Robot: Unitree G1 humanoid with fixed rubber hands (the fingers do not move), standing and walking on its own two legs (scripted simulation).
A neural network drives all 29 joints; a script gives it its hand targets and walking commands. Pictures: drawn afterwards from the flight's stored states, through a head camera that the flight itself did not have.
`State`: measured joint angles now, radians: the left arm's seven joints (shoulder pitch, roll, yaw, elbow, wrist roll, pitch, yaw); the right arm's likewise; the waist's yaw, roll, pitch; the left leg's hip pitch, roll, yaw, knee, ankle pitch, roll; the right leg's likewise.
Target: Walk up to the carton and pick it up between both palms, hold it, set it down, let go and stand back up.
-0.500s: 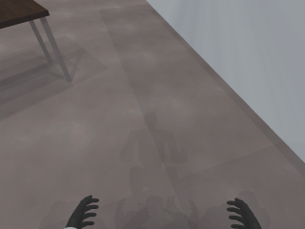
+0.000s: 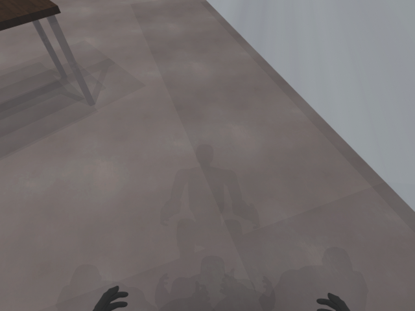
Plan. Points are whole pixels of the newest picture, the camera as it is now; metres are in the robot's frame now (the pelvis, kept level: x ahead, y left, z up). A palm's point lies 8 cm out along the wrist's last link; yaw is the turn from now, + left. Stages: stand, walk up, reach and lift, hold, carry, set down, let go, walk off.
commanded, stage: stand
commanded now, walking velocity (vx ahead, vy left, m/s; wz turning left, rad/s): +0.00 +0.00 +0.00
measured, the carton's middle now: out of the picture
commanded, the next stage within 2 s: walk up in 0.72 s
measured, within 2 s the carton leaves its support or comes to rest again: neither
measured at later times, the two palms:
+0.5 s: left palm out of the picture +0.10 +0.24 -0.09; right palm out of the picture +0.09 -0.24 -0.10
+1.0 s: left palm out of the picture +0.07 +0.27 -0.10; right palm out of the picture +0.07 -0.24 -0.11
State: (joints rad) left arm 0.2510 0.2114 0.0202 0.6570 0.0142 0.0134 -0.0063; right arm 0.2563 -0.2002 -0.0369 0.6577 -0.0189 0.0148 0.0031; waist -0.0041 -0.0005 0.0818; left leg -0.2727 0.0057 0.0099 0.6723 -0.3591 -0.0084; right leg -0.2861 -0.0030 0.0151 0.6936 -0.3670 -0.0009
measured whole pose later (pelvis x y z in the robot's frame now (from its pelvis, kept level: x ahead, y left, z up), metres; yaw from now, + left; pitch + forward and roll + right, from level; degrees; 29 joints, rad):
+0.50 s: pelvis -0.01 +0.00 +0.00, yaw +0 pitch -3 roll +0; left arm 0.26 0.22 0.02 0.66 0.01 0.01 -0.01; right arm 0.27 -0.20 -0.03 0.67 -0.02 0.01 0.01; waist 0.00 0.00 0.07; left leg -0.26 0.01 0.01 0.64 -0.33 -0.01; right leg -0.27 0.00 0.02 0.66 -0.33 0.00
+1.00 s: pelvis -0.01 +0.01 +0.00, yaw +4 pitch -2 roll -1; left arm 0.29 0.23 0.03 0.71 0.08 -0.04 0.01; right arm 0.35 -0.24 -0.06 0.70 -0.07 0.05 0.07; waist -0.01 0.01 0.04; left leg -0.43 0.02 0.00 0.96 -0.43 0.00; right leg -0.27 -0.05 -0.08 0.64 -0.35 -0.03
